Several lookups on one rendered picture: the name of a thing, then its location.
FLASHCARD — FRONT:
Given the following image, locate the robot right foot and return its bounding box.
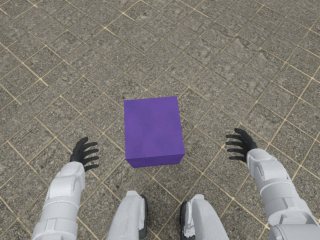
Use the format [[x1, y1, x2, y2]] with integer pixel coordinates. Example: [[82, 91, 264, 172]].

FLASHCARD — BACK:
[[179, 201, 193, 240]]

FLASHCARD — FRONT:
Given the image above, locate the right robot upper arm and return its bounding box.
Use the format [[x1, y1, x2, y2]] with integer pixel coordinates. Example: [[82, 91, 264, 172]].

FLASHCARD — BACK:
[[269, 224, 320, 240]]

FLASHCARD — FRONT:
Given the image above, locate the carton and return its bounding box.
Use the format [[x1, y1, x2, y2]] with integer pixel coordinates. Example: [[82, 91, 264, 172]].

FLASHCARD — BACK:
[[124, 96, 185, 168]]

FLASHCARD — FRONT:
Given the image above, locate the left robot forearm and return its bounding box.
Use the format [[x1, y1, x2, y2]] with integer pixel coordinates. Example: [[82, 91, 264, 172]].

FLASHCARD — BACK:
[[31, 161, 86, 240]]

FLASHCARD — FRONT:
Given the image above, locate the right robot forearm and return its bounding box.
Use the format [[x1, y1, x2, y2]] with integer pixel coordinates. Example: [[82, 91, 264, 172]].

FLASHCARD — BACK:
[[246, 148, 320, 228]]

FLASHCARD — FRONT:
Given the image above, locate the right robot hand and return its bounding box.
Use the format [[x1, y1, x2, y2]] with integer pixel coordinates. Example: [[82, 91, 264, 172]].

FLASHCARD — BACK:
[[225, 128, 258, 164]]

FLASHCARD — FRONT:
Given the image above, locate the left robot hand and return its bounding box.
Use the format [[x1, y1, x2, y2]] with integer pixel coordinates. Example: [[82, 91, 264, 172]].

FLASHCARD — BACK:
[[69, 137, 99, 172]]

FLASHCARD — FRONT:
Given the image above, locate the left robot shin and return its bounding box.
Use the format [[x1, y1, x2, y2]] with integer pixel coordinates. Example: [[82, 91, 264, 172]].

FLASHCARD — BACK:
[[126, 190, 144, 229]]

